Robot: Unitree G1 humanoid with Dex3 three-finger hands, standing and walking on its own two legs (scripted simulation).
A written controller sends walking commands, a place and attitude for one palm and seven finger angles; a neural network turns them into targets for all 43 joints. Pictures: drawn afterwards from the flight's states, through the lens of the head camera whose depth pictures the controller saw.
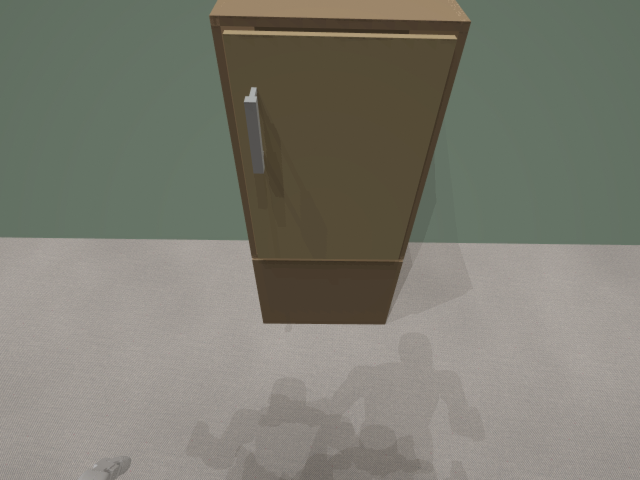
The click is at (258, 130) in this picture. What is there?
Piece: cupboard door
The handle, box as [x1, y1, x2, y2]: [244, 87, 264, 173]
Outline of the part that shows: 251,87 249,95 245,96 244,99 253,172 263,173 263,151 261,145 256,87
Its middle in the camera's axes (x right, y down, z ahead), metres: -0.13 -0.21 +0.75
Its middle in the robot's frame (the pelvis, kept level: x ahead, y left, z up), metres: +0.71 +0.16 +0.06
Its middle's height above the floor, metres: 0.82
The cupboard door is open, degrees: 0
